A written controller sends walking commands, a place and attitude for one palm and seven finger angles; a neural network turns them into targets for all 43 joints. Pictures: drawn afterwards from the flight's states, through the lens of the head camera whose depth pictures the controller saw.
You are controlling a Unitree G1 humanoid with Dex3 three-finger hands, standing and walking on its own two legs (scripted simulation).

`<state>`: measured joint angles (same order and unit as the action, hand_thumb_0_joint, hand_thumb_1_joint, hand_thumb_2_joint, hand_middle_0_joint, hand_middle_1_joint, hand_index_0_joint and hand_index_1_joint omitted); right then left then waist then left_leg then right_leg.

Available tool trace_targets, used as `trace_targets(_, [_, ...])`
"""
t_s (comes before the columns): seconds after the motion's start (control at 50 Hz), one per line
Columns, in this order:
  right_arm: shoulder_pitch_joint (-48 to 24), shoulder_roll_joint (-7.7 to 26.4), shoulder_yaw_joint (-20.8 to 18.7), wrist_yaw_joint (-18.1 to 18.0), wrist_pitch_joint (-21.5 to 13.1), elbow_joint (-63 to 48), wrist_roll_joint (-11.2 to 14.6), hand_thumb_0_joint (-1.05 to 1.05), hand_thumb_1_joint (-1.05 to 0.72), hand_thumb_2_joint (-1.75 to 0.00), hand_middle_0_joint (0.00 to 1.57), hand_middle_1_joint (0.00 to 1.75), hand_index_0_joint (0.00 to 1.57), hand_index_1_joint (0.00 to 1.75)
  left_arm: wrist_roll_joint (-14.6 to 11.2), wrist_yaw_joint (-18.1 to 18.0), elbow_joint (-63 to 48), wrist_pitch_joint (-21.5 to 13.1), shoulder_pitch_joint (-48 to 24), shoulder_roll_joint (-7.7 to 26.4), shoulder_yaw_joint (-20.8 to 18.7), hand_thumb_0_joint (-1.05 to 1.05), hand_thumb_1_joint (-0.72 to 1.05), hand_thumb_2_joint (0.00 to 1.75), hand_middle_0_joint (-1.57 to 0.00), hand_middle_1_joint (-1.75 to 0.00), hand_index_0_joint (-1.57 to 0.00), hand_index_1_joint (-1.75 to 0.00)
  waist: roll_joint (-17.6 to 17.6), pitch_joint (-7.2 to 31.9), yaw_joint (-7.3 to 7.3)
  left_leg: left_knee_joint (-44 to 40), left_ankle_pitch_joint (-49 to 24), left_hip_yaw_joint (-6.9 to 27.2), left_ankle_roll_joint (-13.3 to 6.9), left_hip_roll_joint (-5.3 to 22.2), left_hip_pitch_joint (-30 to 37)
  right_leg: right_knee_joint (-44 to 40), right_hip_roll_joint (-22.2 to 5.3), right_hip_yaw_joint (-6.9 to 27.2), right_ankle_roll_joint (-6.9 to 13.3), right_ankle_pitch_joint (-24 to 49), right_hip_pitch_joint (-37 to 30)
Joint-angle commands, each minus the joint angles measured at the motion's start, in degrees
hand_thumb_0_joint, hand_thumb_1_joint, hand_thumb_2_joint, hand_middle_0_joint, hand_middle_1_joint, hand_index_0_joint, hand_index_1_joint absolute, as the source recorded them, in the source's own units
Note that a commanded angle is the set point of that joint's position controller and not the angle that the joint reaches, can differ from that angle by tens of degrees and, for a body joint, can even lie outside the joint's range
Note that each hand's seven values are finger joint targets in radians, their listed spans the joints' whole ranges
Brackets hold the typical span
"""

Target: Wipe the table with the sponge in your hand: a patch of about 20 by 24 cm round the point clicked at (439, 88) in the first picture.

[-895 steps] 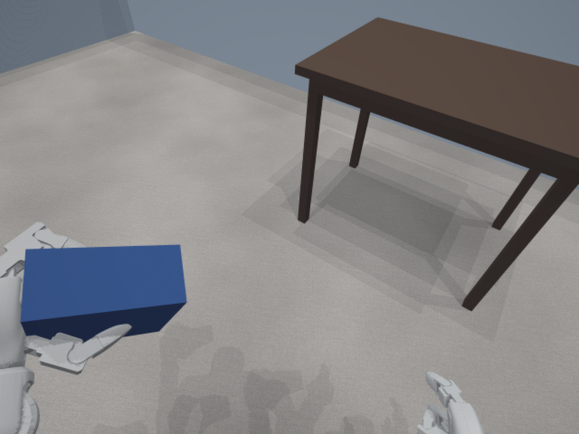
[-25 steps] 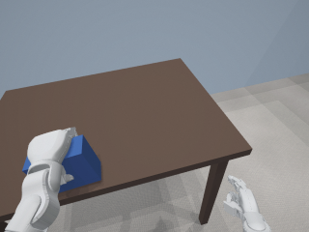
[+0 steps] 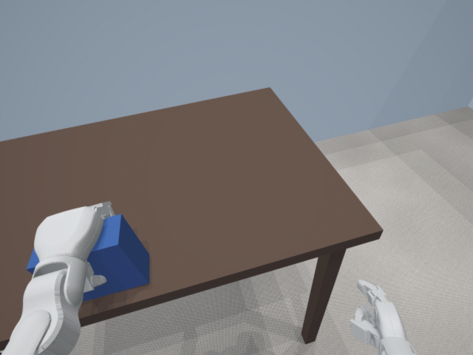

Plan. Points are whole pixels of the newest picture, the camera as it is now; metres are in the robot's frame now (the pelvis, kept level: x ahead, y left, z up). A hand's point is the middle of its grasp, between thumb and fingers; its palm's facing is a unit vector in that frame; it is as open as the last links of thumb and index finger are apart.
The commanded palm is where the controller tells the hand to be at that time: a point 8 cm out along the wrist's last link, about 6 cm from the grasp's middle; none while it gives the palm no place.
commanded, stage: wipe forward along the first lane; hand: left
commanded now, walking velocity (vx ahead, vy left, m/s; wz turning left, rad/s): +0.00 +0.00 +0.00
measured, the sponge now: (102, 267) +0.23 +0.29 +0.04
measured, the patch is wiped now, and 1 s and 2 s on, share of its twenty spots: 0.10 0.40 0.50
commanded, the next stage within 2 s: slide across to the middle lane in 1.62 s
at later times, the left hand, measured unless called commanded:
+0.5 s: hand (90, 236) +0.25 +0.31 +0.09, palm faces -0.02 -0.03 -1.00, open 10.0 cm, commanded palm +0.24 +0.30 +0.12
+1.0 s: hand (94, 208) +0.31 +0.33 +0.09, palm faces -0.08 +0.01 -1.00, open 10.0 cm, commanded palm +0.30 +0.33 +0.12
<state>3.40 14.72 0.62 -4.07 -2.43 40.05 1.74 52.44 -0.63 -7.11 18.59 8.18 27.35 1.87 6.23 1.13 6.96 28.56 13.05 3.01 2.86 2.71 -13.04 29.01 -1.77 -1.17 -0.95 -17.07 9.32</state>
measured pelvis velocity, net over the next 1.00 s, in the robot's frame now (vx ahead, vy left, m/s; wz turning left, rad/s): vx -0.02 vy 0.00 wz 0.01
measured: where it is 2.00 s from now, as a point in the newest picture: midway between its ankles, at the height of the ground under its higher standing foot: outside the picture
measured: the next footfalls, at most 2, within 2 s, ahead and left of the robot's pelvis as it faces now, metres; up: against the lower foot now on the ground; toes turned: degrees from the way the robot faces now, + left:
none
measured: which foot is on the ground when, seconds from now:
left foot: down 0.00-1.00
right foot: down 0.00-1.00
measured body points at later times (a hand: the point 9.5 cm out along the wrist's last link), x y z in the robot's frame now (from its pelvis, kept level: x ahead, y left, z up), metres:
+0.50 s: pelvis +0.00 +0.00 +0.00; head -0.01 -0.04 +0.45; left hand +0.25 +0.30 +0.14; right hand +0.23 -0.21 -0.10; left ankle +0.03 +0.16 -0.74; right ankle -0.01 -0.13 -0.74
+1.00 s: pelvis -0.02 +0.00 -0.01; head -0.01 -0.04 +0.44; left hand +0.31 +0.33 +0.14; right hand +0.15 -0.26 -0.13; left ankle +0.03 +0.16 -0.74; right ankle -0.01 -0.13 -0.74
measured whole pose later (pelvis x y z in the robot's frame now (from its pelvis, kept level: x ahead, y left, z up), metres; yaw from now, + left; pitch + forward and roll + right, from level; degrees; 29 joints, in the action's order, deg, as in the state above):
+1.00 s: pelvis -0.02 +0.00 -0.01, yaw +0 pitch +3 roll +0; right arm 9.8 16.6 -1.1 -5.7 0.2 42.6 3.8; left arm 55.7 0.2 29.6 9.5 -20.7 32.4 -0.9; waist 5.1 3.4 3.5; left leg 32.8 12.9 4.1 1.8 2.8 -23.7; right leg 33.5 -1.3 -1.8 -0.5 -17.1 19.8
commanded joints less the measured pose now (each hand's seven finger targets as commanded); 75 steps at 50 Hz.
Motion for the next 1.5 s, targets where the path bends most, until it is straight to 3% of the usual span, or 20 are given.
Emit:
trace_targets(0.0, [-12.0,5.2,-1.4,-0.4,-3.5,-10.8,0.5,0.0,-0.9,-0.9,0.2,0.3,0.2,0.3,1.7,-1.9,-8.0,0.3,-11.3,10.3,-6.5,0.0,0.1,1.3,-1.2,-1.6,-1.2,-1.6,-4.7,7.1,-0.07,-2.4,-9.8,-2.5,-4.3,-3.9,4.8,-5.5,2.2,-1.4,3.2,10.1,2.8])
trace_targets(0.08, [-12.9,6.0,-1.5,-1.0,-3.0,-9.6,0.5,0.0,-0.9,-0.9,0.2,0.3,0.2,0.3,3.2,-1.9,-3.6,0.9,-15.1,13.4,-8.4,0.0,0.1,1.3,-1.2,-1.6,-1.2,-1.6,-4.6,5.9,-0.17,-2.7,-8.2,-2.4,-4.2,-4.0,4.8,-6.4,2.8,-0.1,3.7,8.2,4.3])
trace_targets(0.24, [-10.9,5.9,-1.6,-1.6,-3.1,-9.0,1.0,0.0,-0.9,-0.9,0.2,0.3,0.2,0.3,2.6,-0.7,2.8,-0.8,-19.2,10.7,-5.3,0.0,0.1,1.3,-1.2,-1.6,-1.2,-1.6,-6.2,7.9,-1.18,-2.1,-7.5,-2.7,-4.4,-4.3,3.9,-5.6,2.2,-2.1,3.0,8.7,4.9])
trace_targets(0.36, [-9.1,6.1,-2.2,-1.5,-3.2,-9.0,0.9,0.0,-0.9,-0.9,0.2,0.3,0.2,0.3,3.0,-0.9,5.0,-3.2,-21.1,10.5,-5.5,0.0,0.1,1.3,-1.2,-1.6,-1.2,-1.6,-7.3,9.5,-1.29,-1.2,-8.3,-2.8,-4.6,-4.3,3.7,-4.9,2.2,-2.1,3.0,10.5,5.5])
trace_targets(0.38, [-9.5,6.4,-2.1,-1.5,-3.2,-8.7,0.9,0.0,-0.9,-0.9,0.2,0.3,0.2,0.3,3.2,-1.2,6.1,-3.1,-21.6,12.7,-7.7,0.0,0.1,1.3,-1.2,-1.6,-1.2,-1.6,-7.4,8.8,-1.27,-1.3,-7.7,-2.5,-4.4,-4.1,3.7,-5.2,2.8,-1.5,3.5,9.5,5.9])
trace_targets(0.4, [-8.9,6.1,-2.0,-1.6,-3.2,-9.1,1.0,0.0,-0.9,-0.9,0.2,0.3,0.2,0.3,2.9,-1.2,6.0,-3.4,-22.5,10.0,-5.1,0.0,0.1,1.3,-1.2,-1.6,-1.2,-1.6,-7.1,9.0,-1.72,-1.1,-7.2,-2.9,-4.6,-4.4,3.2,-5.0,2.4,-2.2,3.1,9.1,6.2])
trace_targets(0.48, [-8.1,7.0,-2.3,-2.2,-3.0,-7.2,1.3,0.0,-0.9,-0.9,0.2,0.3,0.2,0.3,3.6,-1.9,12.3,-3.8,-27.8,14.2,-7.9,0.0,0.1,1.3,-1.2,-1.6,-1.2,-1.6,-8.9,5.9,-2.34,-1.4,-3.1,-2.7,-4.5,-4.3,1.8,-6.1,2.8,-1.2,3.3,4.4,9.2])
trace_targets(0.5, [-7.5,6.8,-2.3,-2.3,-3.0,-7.5,1.4,0.0,-0.9,-0.9,0.2,0.3,0.2,0.3,3.9,-1.7,12.7,-4.0,-29.2,12.1,-5.5,0.0,0.1,1.3,-1.2,-1.6,-1.2,-1.6,-8.8,7.2,-2.81,-1.2,-3.3,-2.9,-4.7,-4.6,1.4,-5.4,2.6,-2.1,3.0,4.6,9.1])
trace_targets(0.58, [-6.3,7.6,-2.5,-2.4,-2.3,-6.1,1.8,0.0,-0.9,-0.9,0.2,0.3,0.2,0.3,4.6,-1.6,19.6,-4.0,-32.6,15.3,-7.1,0.0,0.1,1.3,-1.2,-1.6,-1.2,-1.6,-8.3,6.6,-3.02,-1.3,-0.4,-2.9,-4.4,-4.6,0.0,-5.5,2.9,-1.2,3.3,2.0,10.7])
trace_targets(0.6, [-5.9,7.3,-2.4,-2.4,-2.3,-6.8,2.0,0.0,-0.9,-0.9,0.2,0.3,0.2,0.3,4.4,-1.4,19.6,-4.1,-33.3,12.3,-4.1,0.0,0.1,1.3,-1.2,-1.6,-1.2,-1.6,-7.3,7.6,-3.32,-1.3,-0.4,-3.1,-4.5,-4.8,-0.6,-4.9,2.5,-2.1,3.0,2.2,10.3])
trace_targets(0.68, [-5.1,7.8,-2.7,-2.3,-1.6,-6.7,2.1,0.0,-0.9,-0.9,0.2,0.3,0.2,0.3,4.4,-1.2,23.4,-4.5,-34.0,15.2,-6.4,0.0,0.1,1.3,-1.2,-1.6,-1.2,-1.6,-6.8,9.3,-2.99,-0.7,-0.7,-3.0,-4.5,-4.7,-1.3,-4.6,2.7,-1.4,3.2,2.8,9.8])
trace_targets(0.7, [-4.4,7.7,-2.7,-2.1,-1.6,-7.1,2.2,0.0,-0.9,-0.9,0.2,0.3,0.2,0.3,4.1,-1.1,23.5,-4.8,-35.3,13.4,-4.4,0.0,0.1,1.3,-1.2,-1.6,-1.2,-1.6,-7.7,9.5,-3.52,-0.4,-0.6,-3.1,-4.7,-4.8,-1.7,-4.4,2.5,-1.9,2.9,3.0,10.0])
trace_targets(0.78, [-2.9,8.5,-3.1,-2.2,-1.1,-6.3,2.0,0.0,-0.9,-0.9,0.2,0.3,0.2,0.3,4.7,-1.2,27.4,-6.2,-37.2,19.3,-9.2,0.0,0.1,1.3,-1.2,-1.6,-1.2,-1.6,-8.6,9.2,-3.31,0.1,-0.5,-2.9,-4.9,-4.6,-3.1,-4.6,2.7,-1.2,3.0,3.0,10.4])
trace_targets(0.84, [-1.4,8.5,-3.2,-2.2,-0.8,-5.9,2.2,0.0,-0.9,-0.9,0.2,0.3,0.2,0.3,4.7,-0.9,30.7,-7.4,-41.4,16.9,-6.0,0.0,0.1,1.3,-1.2,-1.6,-1.2,-1.6,-9.2,7.2,-4.85,0.2,1.4,-3.2,-5.0,-4.5,-4.3,-4.7,2.5,-1.7,2.5,1.1,12.9])
trace_targets(0.88, [-1.0,8.7,-3.4,-2.3,-0.6,-5.8,2.2,0.0,-0.9,-0.9,0.2,0.3,0.2,0.3,5.5,-1.2,31.5,-8.1,-43.4,19.9,-8.3,0.0,0.1,1.3,-1.2,-1.6,-1.2,-1.6,-6.7,7.8,-4.43,-0.1,1.8,-3.0,-4.9,-4.6,-4.3,-4.5,2.8,-1.2,3.1,0.4,13.1])
trace_targets(0.92, [0.5,8.6,-3.8,-2.0,-0.5,-5.8,2.2,0.0,-0.9,-0.9,0.2,0.3,0.2,0.3,5.8,-1.5,32.5,-8.7,-43.6,17.7,-6.4,0.0,0.1,1.3,-1.2,-1.6,-1.2,-1.6,-7.7,10.4,-4.71,0.6,0.5,-3.2,-5.1,-4.5,-3.9,-3.6,2.6,-1.7,2.9,2.0,12.7])
trace_targets(1.08, [2.3,9.1,-4.1,-1.9,0.6,-5.1,2.4,0.0,-0.9,-0.9,0.2,0.3,0.2,0.3,5.7,-2.5,38.0,-10.7,-47.5,22.5,-10.0,0.0,0.1,1.3,-1.2,-1.6,-1.2,-1.6,-8.2,11.7,-4.86,0.7,0.5,-3.0,-5.3,-4.2,-5.9,-3.7,2.8,-1.0,2.9,2.5,12.4])
trace_targets(1.34, [4.9,9.4,-4.5,-1.1,2.1,-4.6,2.6,0.0,-0.9,-0.9,0.2,0.3,0.2,0.3,6.8,-3.7,44.0,-11.8,-52.7,21.3,-7.3,0.0,0.1,1.3,-1.2,-1.6,-1.2,-1.6,-7.8,12.0,-6.44,1.4,-0.1,-3.4,-5.5,-3.9,-6.4,-3.1,2.8,-1.6,2.8,3.4,14.3])
trace_targets(1.44, [6.2,9.7,-4.6,-1.1,2.3,-3.6,2.7,0.0,-0.9,-0.9,0.2,0.3,0.2,0.3,7.7,-4.2,47.2,-12.2,-57.8,22.7,-7.2,0.0,0.1,1.3,-1.2,-1.6,-1.2,-1.6,-7.5,11.7,-7.64,1.5,1.0,-3.3,-5.5,-3.8,-6.7,-2.9,2.9,-1.6,2.8,2.4,16.3])
trace_targets(1.48, [6.3,9.7,-4.6,-1.2,2.3,-3.8,2.6,0.0,-0.9,-0.9,0.2,0.3,0.2,0.3,7.7,-4.1,47.2,-12.5,-58.8,24.3,-8.9,0.0,0.1,1.3,-1.2,-1.6,-1.2,-1.6,-6.9,14.1,-7.0,1.3,-0.6,-2.9,-5.5,-3.7,-6.3,-2.6,3.0,-1.4,3.1,3.7,15.1])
